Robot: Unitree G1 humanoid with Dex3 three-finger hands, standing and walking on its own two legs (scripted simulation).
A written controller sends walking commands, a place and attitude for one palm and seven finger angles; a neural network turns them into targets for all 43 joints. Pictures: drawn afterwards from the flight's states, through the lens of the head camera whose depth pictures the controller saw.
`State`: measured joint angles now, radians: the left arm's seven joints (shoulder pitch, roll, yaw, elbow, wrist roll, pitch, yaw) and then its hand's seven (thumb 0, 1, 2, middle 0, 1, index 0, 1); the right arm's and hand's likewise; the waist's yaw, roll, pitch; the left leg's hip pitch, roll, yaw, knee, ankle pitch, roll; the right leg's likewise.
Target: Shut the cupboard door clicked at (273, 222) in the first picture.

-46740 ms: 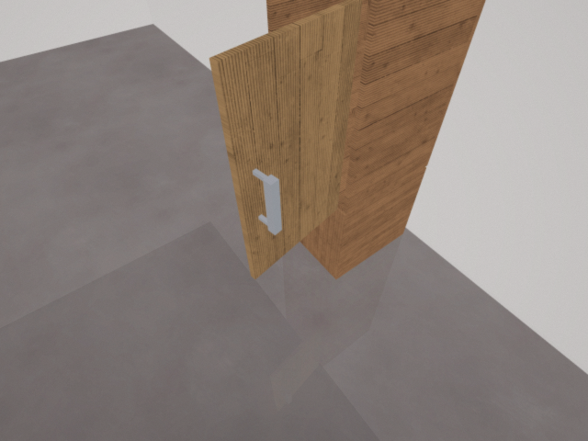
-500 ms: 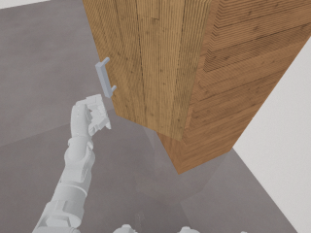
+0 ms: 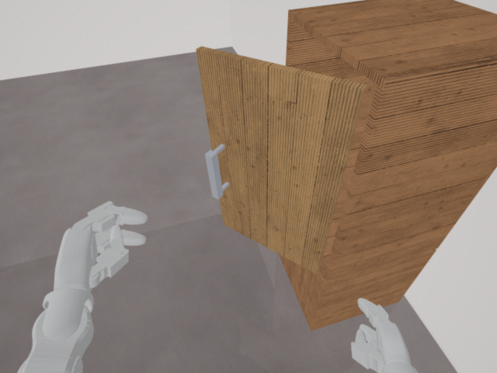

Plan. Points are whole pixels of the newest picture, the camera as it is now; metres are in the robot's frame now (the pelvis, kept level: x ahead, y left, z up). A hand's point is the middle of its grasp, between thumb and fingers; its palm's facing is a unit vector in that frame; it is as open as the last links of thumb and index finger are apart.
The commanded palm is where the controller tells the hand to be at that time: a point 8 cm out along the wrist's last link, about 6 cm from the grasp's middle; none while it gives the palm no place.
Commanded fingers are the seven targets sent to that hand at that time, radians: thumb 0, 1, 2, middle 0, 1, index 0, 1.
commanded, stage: draw the hand back to the body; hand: left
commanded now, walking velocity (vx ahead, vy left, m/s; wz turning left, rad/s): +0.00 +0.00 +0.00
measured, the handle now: (219, 171) +0.61 +0.16 -0.06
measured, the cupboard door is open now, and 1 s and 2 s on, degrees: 40 40 40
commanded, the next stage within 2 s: step back with the hand held close in 0.64 s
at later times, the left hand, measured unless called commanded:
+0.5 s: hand (54, 272) +0.18 +0.26 +0.16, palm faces +0.47 -0.78 -0.42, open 7.2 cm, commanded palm +0.14 +0.29 +0.18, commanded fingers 0.00 0.90 0.90 -0.20 -0.30 -0.20 -0.30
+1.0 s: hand (50, 271) +0.19 +0.27 +0.16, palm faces +0.40 -0.78 -0.49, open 7.4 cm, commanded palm +0.13 +0.30 +0.18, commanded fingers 0.00 0.90 0.90 -0.20 -0.30 -0.20 -0.30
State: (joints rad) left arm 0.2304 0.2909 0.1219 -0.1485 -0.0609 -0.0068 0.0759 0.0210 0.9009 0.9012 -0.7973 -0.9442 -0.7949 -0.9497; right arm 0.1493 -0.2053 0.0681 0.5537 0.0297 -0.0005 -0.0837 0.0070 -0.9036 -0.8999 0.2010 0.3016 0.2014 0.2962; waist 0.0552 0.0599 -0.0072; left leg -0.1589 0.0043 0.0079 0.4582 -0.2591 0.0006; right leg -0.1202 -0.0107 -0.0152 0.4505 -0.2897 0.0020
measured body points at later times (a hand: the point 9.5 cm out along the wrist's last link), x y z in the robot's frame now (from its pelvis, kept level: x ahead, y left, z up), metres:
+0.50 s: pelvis +0.00 -0.01 +0.00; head -0.02 -0.05 +0.45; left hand +0.15 +0.30 +0.18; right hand +0.19 -0.23 -0.09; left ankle -0.01 +0.12 -0.74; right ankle -0.03 -0.12 -0.74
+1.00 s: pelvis -0.01 +0.01 +0.00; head -0.01 -0.02 +0.45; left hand +0.16 +0.30 +0.18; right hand +0.16 -0.24 -0.09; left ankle -0.01 +0.12 -0.74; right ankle -0.03 -0.12 -0.74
